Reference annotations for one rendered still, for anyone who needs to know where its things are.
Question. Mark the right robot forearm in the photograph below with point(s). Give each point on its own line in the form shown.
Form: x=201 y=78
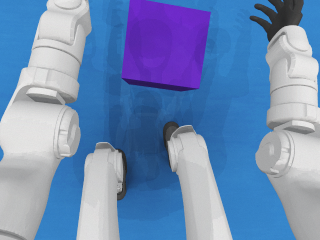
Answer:
x=293 y=83

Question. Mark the carton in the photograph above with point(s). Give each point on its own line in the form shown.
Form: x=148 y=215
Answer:
x=164 y=45

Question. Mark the right robot hand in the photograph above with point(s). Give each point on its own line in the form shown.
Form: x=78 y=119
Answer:
x=288 y=14

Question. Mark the robot left shin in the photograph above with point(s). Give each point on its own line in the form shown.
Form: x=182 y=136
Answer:
x=101 y=145

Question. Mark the robot left upper arm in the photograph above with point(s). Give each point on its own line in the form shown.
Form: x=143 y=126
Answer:
x=35 y=137

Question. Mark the left robot forearm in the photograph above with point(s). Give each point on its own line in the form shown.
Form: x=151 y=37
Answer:
x=56 y=55

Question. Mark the left robot thigh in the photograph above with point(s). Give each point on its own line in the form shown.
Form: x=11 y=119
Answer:
x=98 y=216

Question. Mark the robot right upper arm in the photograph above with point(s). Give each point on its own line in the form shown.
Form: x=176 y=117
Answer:
x=291 y=162

